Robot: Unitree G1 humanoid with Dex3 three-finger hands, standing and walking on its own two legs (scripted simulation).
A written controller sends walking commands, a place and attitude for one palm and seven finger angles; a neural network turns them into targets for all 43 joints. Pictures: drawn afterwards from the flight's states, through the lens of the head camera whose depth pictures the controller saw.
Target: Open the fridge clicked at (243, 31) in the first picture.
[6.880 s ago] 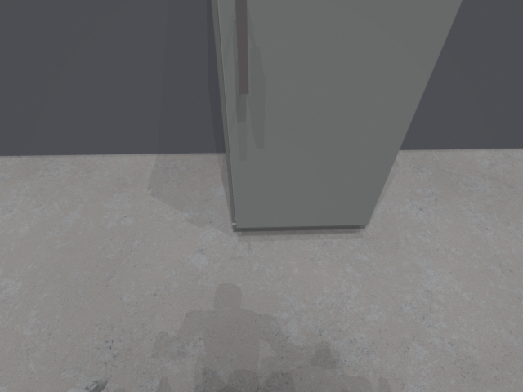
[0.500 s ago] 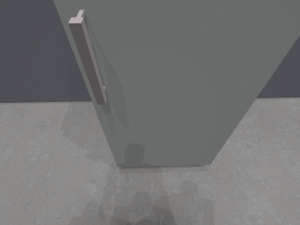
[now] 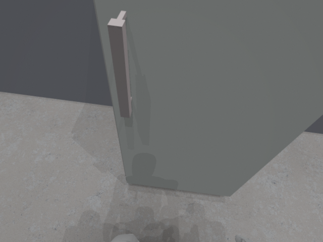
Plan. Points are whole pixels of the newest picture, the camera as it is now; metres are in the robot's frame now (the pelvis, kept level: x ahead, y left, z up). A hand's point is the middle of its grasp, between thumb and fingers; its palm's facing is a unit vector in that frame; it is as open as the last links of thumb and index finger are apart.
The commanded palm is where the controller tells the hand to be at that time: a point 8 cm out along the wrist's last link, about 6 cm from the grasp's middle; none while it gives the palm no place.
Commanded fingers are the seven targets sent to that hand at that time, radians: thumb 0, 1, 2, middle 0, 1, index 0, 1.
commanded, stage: come to a stop and stand still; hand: left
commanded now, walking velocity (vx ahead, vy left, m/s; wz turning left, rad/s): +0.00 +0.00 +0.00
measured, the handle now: (124, 72) +0.45 +0.15 +0.17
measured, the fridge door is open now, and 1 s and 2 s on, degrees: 0 0 0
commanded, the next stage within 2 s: look again from close up in 1.40 s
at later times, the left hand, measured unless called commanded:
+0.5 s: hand out of the picture -0.07 +0.15 -0.16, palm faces +0.06 -0.98 -0.20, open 7.4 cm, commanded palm none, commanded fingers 0.00 0.90 0.90 -0.20 -0.30 -0.20 -0.30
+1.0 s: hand out of the picture -0.07 +0.14 -0.16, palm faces +0.00 -0.99 -0.16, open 7.4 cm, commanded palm none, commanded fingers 0.00 0.90 0.90 -0.20 -0.30 -0.20 -0.30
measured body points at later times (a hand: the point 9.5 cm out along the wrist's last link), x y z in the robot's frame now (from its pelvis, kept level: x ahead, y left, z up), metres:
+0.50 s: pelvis -0.05 -0.02 +0.01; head -0.07 -0.03 +0.46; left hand -0.07 +0.20 -0.14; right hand -0.04 -0.26 -0.15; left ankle +0.04 +0.10 -0.72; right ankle -0.10 -0.12 -0.72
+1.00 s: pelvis -0.03 -0.01 +0.01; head -0.01 -0.01 +0.46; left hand -0.06 +0.19 -0.15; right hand -0.06 -0.20 -0.16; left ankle +0.04 +0.10 -0.72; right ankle -0.10 -0.12 -0.72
